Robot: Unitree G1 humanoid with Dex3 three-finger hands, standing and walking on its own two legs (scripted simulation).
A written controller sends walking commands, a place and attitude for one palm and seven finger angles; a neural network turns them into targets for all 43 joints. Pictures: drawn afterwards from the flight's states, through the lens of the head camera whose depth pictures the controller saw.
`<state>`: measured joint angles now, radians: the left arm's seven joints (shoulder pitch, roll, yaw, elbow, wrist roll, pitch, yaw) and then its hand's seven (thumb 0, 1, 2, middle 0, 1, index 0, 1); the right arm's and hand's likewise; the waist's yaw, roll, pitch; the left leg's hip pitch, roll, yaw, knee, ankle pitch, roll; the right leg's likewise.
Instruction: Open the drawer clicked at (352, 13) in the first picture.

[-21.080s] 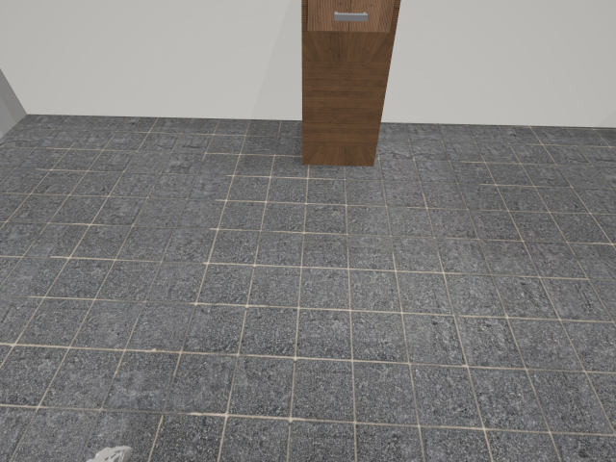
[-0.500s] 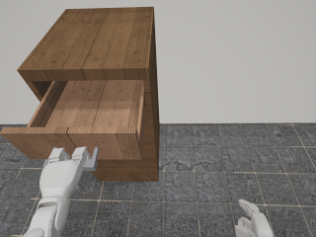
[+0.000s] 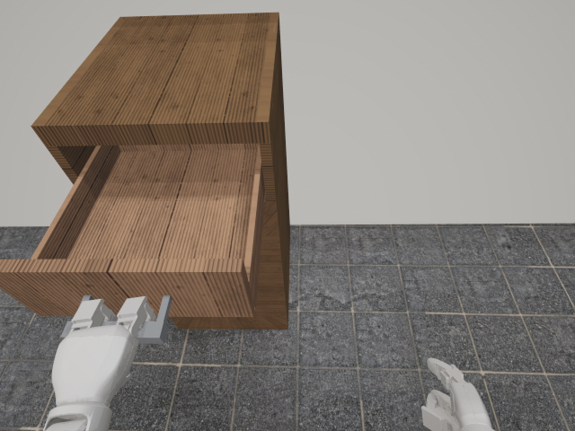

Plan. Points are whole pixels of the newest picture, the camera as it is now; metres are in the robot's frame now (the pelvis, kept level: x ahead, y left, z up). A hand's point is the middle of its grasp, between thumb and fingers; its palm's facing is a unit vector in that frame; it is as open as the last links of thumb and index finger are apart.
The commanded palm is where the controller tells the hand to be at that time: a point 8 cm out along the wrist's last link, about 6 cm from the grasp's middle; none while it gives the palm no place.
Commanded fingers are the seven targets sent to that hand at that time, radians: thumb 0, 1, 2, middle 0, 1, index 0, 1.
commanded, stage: pull the drawer open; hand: left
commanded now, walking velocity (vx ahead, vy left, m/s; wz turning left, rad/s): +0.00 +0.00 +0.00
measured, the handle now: (121, 317) +0.25 +0.26 +0.02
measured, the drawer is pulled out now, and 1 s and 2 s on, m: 0.25 0.30 0.30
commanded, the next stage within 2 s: open the thumb to release the handle in 0.62 s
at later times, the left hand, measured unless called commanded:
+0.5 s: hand (106, 411) +0.14 +0.24 +0.00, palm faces -0.04 -0.09 -1.00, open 5.9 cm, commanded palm +0.09 +0.26 +0.05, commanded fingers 0.00 0.90 0.90 -0.40 -1.35 -0.40 -1.35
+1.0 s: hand (104, 401) +0.15 +0.25 +0.00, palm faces +0.03 -0.09 -1.00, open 7.5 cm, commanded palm +0.12 +0.25 +0.05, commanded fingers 0.00 -0.15 0.45 -0.32 -1.24 -0.32 -1.24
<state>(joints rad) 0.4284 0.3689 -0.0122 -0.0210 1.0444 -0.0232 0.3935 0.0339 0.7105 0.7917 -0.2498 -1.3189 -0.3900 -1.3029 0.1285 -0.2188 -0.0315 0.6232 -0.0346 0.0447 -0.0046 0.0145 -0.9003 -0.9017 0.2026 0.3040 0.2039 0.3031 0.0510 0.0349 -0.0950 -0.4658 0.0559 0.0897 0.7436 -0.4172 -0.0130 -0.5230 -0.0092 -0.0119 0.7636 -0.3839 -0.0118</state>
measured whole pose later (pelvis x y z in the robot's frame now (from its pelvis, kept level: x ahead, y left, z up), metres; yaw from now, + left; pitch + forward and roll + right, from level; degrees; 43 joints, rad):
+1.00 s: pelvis -0.01 +0.00 -0.01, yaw +1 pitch +9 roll +1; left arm 0.55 0.34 -0.01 -0.12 1.03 0.00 0.46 0.00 0.42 0.68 -0.35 -1.29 -0.38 -1.30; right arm 0.15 -0.22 -0.04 0.61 -0.05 0.06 0.00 0.02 -0.90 -0.90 0.20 0.30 0.20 0.30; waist 0.07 0.05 -0.12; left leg -0.56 0.05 0.07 0.86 -0.45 -0.01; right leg -0.61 -0.02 -0.02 0.87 -0.42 -0.01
